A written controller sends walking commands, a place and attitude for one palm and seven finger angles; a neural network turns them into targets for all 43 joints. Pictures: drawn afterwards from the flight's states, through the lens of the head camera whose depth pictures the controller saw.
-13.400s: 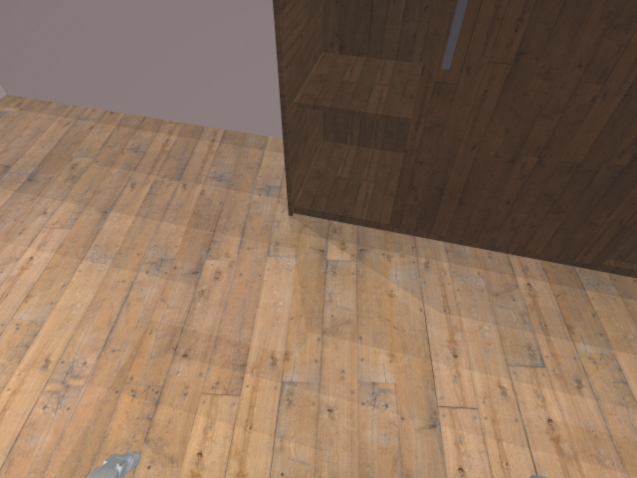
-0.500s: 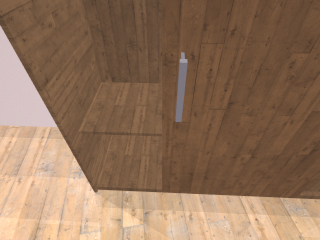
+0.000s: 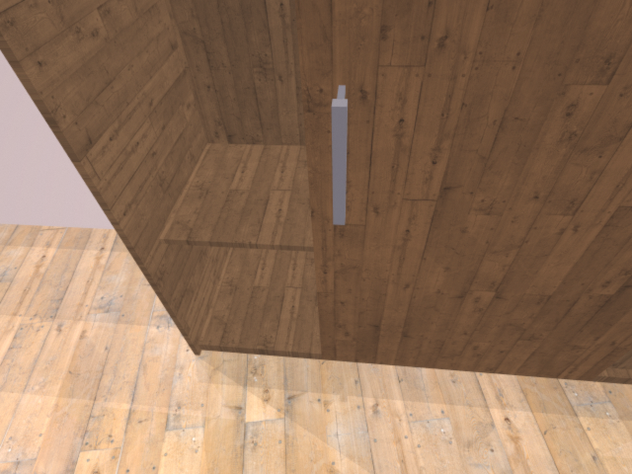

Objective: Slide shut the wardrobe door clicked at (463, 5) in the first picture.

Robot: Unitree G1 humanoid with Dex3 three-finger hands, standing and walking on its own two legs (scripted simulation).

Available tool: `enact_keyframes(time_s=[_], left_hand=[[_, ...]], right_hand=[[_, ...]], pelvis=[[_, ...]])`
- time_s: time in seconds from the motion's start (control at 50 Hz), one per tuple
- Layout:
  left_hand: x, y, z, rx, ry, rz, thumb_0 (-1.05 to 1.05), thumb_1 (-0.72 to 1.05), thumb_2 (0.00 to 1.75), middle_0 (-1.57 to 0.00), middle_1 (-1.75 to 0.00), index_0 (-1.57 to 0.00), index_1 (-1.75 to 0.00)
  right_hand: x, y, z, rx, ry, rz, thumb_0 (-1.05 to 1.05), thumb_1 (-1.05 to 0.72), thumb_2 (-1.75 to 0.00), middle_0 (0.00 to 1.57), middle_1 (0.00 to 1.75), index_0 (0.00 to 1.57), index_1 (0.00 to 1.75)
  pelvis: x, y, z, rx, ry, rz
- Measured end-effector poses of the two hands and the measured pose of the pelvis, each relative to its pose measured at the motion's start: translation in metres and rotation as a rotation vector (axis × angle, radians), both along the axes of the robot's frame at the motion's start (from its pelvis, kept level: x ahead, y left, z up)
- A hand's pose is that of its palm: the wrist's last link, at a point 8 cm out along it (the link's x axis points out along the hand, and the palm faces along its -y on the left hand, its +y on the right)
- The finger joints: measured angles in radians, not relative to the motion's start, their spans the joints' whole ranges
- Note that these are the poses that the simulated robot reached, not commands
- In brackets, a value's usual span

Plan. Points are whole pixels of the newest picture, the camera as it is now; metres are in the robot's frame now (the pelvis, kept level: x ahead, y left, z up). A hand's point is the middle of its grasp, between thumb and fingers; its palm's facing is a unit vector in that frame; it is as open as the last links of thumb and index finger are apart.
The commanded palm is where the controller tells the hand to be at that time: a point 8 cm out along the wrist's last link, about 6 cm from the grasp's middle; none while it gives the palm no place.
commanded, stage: look again from close up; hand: right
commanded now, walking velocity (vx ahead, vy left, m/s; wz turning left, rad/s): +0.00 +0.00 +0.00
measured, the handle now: (340, 161) +0.55 -0.01 +0.10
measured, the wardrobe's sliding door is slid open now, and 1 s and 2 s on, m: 0.43 0.43 0.43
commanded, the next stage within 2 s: none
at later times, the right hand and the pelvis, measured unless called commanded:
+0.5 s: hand out of the picture -0.04 -0.12 -0.18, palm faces +0.04 +0.99 -0.13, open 7.4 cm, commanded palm none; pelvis +0.01 +0.02 +0.00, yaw +0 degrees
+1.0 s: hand out of the picture -0.01 -0.10 -0.17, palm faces +0.06 +0.99 -0.16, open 7.4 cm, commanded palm none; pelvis +0.02 +0.05 +0.00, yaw -1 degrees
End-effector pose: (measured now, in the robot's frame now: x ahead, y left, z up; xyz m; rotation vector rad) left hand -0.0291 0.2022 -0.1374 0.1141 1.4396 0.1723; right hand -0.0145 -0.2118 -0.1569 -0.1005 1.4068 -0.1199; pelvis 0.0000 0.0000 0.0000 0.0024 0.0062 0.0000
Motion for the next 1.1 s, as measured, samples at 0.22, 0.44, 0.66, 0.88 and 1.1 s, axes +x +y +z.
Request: enact_keyframes(time_s=[0.22,0.44,0.66,0.88,1.1], left_hand=[[0.004,0.004,-0.004,-0.014,0.004,-0.010,0.01,0.92,0.90,-0.20,-0.30,-0.20,-0.30],[0.016,0.024,-0.005,-0.012,-0.017,-0.023,0.01,0.92,0.90,-0.20,-0.30,-0.20,-0.30],[0.020,0.039,-0.007,-0.020,-0.012,-0.027,0.01,0.92,0.90,-0.20,-0.30,-0.20,-0.30],[0.024,0.049,-0.010,-0.034,-0.009,-0.032,0.01,0.92,0.90,-0.20,-0.30,-0.20,-0.30],[0.030,0.059,-0.011,-0.037,-0.004,-0.046,0.01,0.92,0.90,-0.20,-0.30,-0.20,-0.30]], right_hand=[[-0.028,0.002,0.007,-0.015,0.071,-0.019,0.01,-0.91,-0.89,0.20,0.30,0.19,0.30],[-0.036,0.031,0.009,0.008,0.094,-0.031,0.01,-0.91,-0.89,0.20,0.30,0.19,0.30],[-0.019,0.053,0.009,0.012,0.054,-0.027,0.01,-0.91,-0.89,0.20,0.30,0.19,0.30],[-0.001,0.062,0.010,-0.006,0.015,-0.030,0.01,-0.91,-0.89,0.20,0.30,0.19,0.30],[-0.005,0.070,0.012,-0.018,0.025,-0.047,0.01,-0.91,-0.89,0.20,0.30,0.19,0.30]], pelvis=[[0.001,0.001,0.001,-0.005,0.003,0.000],[0.006,0.016,0.002,-0.008,-0.006,-0.003],[0.012,0.034,0.002,-0.007,-0.007,-0.007],[0.018,0.048,0.001,-0.008,-0.012,-0.014],[0.022,0.059,0.001,-0.010,-0.015,-0.022]])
